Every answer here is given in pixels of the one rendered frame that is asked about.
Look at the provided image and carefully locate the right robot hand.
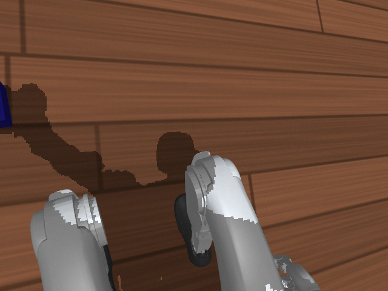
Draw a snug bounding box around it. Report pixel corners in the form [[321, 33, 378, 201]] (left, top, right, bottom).
[[273, 254, 320, 291]]

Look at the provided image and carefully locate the right robot foot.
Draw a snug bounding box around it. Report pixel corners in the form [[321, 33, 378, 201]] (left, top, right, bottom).
[[174, 193, 212, 267]]

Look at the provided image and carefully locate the small box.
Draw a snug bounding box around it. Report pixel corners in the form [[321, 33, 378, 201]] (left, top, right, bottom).
[[0, 82, 13, 128]]

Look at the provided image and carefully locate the left robot foot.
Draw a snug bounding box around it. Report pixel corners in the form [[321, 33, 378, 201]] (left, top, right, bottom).
[[103, 245, 116, 291]]

